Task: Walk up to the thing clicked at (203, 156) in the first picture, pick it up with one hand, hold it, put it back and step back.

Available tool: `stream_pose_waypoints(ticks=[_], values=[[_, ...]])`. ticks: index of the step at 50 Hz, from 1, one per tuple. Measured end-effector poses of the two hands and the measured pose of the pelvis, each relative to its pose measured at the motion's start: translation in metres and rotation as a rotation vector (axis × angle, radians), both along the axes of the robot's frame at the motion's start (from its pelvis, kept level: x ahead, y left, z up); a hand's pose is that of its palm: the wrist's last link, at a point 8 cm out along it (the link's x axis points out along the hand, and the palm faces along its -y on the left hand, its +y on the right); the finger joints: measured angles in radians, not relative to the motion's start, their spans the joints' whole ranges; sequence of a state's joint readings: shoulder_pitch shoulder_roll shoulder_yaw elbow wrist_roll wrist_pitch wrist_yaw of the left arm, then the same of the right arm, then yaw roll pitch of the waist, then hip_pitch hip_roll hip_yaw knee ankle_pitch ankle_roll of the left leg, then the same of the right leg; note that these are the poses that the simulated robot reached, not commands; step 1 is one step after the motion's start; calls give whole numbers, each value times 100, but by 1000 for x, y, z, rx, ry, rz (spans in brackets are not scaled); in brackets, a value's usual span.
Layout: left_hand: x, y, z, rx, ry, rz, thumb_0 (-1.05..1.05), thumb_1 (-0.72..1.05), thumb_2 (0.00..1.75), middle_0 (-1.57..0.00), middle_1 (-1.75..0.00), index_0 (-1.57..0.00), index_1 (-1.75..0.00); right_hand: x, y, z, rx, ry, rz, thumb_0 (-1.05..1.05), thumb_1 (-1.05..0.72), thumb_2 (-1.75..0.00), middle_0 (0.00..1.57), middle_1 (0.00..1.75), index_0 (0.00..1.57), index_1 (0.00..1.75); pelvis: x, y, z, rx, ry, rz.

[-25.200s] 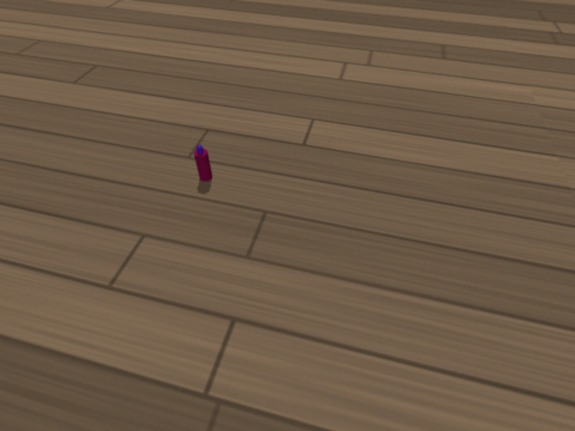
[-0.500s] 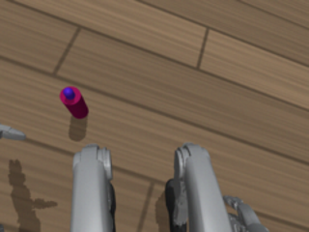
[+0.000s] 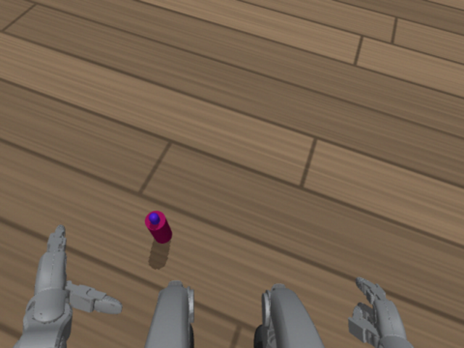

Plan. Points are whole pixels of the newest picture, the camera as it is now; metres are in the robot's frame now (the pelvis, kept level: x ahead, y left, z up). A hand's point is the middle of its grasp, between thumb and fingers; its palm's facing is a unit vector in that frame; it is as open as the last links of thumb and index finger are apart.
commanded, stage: home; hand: left
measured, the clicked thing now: (158, 226) +0.48 +0.23 -0.51
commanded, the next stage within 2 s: none
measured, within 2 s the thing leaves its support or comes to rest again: neither
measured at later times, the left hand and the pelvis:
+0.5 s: hand (79, 304) +0.20 +0.20 +0.06, palm faces +0.14 -0.94 -0.30, open 17.6 cm; pelvis +0.04 +0.01 +0.11, yaw +2 degrees
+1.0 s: hand (83, 313) +0.19 +0.19 +0.06, palm faces +0.14 -0.95 -0.30, open 17.6 cm; pelvis +0.03 +0.01 +0.11, yaw +2 degrees
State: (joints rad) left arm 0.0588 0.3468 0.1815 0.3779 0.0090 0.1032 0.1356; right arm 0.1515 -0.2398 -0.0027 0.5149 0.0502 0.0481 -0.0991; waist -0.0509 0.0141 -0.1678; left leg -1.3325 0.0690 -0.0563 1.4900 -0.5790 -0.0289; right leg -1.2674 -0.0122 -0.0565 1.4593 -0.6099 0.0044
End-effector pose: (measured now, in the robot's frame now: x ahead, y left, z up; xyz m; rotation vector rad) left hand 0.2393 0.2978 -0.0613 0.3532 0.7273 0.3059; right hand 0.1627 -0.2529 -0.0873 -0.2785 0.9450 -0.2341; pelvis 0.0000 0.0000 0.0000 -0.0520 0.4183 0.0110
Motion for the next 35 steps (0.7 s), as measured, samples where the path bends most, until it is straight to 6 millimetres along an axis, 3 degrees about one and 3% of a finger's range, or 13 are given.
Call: stream_pose_waypoints(ticks=[11, 19, 27, 35], values=[[-29, -32, 83, -62, 31, 5, -1, -58, 3, -6, -4, -5, -5, 6, 15, 84, -2, -99, -30, 1, -90, -90, 20, 30, 20, 31, 27, 5, 74, 8, -150, 21], [-47, -50, 135, -96, -23, -23, -1, -57, 4, -6, -4, -5, -5, 24, 30, 120, 13, -219, -25, 1, -90, -90, 20, 30, 20, 31, 41, 12, 100, 12, -235, 22], [-63, -53, 148, -118, -32, -13, -1, -58, 3, -6, -4, -5, -5, 43, 39, 139, 19, -304, 31, 1, -90, -90, 20, 30, 20, 31, 40, 13, 108, 17, -278, 27], [-69, -53, 145, -124, -10, -2, -1, -57, 4, -6, -4, -5, -5, 42, 38, 141, 9, -306, 62, 1, -90, -90, 21, 30, 20, 31, 36, 11, 111, 19, -293, 31]])
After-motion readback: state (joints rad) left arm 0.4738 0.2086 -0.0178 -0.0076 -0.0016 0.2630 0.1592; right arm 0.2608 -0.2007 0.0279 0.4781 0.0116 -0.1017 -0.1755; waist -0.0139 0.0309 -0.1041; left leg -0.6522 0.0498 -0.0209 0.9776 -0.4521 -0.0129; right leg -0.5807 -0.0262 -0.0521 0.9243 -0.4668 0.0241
